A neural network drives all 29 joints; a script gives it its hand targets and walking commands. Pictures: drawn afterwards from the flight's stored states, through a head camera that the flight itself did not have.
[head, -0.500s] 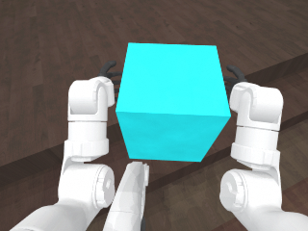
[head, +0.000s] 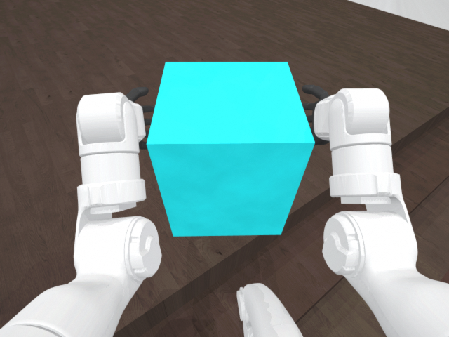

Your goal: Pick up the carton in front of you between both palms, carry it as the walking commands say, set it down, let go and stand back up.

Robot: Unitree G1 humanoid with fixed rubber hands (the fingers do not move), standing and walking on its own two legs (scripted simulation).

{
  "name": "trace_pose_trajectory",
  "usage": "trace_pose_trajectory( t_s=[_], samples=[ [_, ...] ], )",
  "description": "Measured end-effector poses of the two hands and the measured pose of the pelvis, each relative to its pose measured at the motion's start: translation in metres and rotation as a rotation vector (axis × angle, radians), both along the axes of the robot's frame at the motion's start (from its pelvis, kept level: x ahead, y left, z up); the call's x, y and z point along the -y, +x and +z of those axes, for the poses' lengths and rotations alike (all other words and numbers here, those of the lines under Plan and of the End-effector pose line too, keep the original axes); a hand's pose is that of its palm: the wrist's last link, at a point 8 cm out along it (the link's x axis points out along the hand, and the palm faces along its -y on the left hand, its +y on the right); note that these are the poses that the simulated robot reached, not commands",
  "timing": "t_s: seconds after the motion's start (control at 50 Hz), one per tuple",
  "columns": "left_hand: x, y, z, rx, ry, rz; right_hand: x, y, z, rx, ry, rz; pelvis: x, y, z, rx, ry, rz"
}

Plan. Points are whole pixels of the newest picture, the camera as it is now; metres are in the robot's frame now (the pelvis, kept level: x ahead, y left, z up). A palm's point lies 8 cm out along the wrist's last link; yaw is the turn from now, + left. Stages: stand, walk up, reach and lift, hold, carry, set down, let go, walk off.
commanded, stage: carry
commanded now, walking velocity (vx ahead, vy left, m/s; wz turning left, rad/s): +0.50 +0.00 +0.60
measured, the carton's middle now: (226, 154) +0.39 -0.04 +0.14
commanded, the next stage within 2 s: none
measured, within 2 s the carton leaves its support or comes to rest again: neither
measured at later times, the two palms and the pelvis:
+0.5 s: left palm (68, 47) +0.58 +0.23 +0.26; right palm (208, 26) +0.70 -0.04 +0.26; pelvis +0.30 -0.05 +0.15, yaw +16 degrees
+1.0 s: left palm out of the picture +0.89 +0.36 +0.49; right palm out of the picture +0.95 +0.07 +0.50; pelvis +0.55 +0.14 +0.30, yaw +14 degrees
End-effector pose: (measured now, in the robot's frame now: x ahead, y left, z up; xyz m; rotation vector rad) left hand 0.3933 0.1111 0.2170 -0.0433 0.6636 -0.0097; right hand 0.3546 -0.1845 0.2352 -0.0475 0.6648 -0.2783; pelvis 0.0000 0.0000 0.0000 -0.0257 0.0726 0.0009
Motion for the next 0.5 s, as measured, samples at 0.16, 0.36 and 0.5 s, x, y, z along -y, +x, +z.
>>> trace_pose_trajectory(
  t_s=[0.16,0.36,0.5],
  samples=[
    [-0.045,0.085,-0.02,-0.07,0.014,0.193,-0.042,0.139,-0.024,-0.081,-0.009,0.198,0.044,0.111,0.001,-0.002,-0.052,0.099],
    [-0.091,0.121,-0.027,-0.222,0.067,0.46,-0.108,0.27,-0.04,-0.237,0.108,0.408,0.067,0.22,0.092,0.052,-0.071,0.226],
    [-0.118,0.186,0.046,-0.105,0.072,0.526,-0.14,0.345,0.029,-0.121,0.123,0.469,0.046,0.297,0.146,0.033,-0.023,0.282]
  ],
)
